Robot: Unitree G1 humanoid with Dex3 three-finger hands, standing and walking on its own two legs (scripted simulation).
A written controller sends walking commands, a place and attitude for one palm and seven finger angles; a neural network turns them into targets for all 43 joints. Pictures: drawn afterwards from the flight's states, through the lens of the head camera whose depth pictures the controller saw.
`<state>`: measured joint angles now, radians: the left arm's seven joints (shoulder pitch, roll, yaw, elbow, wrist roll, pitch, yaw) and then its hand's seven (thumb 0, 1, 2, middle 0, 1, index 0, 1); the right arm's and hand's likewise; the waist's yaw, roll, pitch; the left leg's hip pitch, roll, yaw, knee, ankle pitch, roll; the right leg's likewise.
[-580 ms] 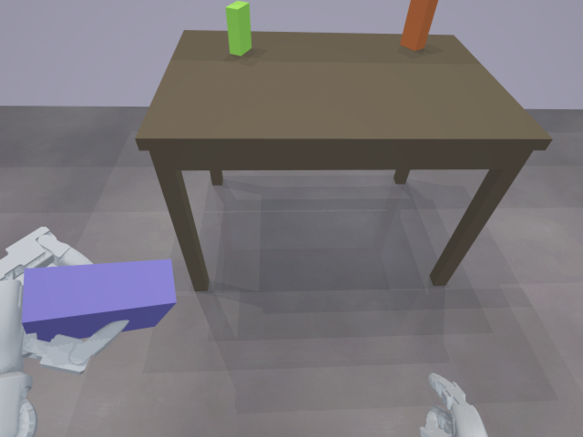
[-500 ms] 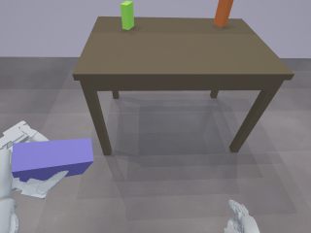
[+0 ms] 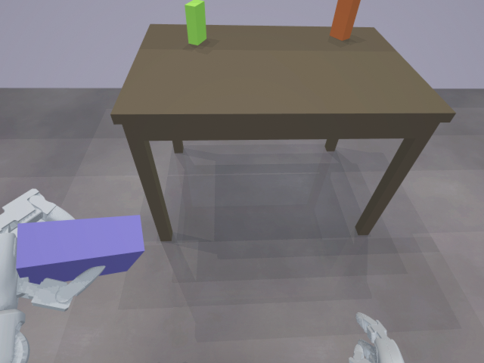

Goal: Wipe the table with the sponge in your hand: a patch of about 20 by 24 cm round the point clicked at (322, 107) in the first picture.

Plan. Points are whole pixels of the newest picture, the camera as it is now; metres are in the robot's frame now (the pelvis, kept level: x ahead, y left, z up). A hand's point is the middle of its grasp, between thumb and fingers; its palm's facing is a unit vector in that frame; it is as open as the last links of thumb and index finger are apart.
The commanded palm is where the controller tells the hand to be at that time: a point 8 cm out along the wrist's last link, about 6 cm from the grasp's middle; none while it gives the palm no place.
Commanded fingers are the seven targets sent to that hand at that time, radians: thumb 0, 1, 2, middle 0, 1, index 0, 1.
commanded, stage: turn to face it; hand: left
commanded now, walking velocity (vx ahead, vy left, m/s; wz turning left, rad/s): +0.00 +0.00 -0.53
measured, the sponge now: (100, 249) +0.22 +0.21 +0.14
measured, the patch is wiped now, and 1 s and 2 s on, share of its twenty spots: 0.00 0.00 0.00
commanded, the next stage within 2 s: take the last steps up to it in 0.70 s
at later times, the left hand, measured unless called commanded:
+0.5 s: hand (108, 237) +0.23 +0.19 +0.16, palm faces +0.27 -0.86 -0.42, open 9.0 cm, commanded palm +0.18 +0.25 +0.18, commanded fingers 0.00 0.10 1.30 -1.20 -1.60 -1.20 -1.60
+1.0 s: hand (149, 236) +0.23 +0.14 +0.17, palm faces +0.12 -0.88 -0.46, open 9.0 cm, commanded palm +0.19 +0.20 +0.18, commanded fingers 0.00 0.10 1.30 -1.20 -1.60 -1.20 -1.60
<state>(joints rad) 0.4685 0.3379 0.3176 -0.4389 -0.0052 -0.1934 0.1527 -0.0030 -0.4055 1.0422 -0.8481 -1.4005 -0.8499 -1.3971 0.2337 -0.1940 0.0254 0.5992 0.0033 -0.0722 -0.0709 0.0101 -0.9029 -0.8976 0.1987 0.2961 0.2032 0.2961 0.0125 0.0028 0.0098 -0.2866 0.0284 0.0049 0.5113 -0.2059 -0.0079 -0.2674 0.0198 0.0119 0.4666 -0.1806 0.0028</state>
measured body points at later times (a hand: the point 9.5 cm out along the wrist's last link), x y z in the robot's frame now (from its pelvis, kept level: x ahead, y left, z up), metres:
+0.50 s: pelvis -0.02 -0.01 -0.01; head +0.01 -0.02 +0.43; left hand +0.21 +0.24 +0.18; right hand +0.11 -0.27 -0.11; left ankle +0.04 +0.12 -0.74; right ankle +0.04 -0.12 -0.74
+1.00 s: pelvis -0.04 -0.03 +0.00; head -0.03 -0.03 +0.45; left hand +0.21 +0.18 +0.20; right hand +0.05 -0.30 -0.09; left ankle -0.03 +0.11 -0.72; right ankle -0.02 -0.11 -0.74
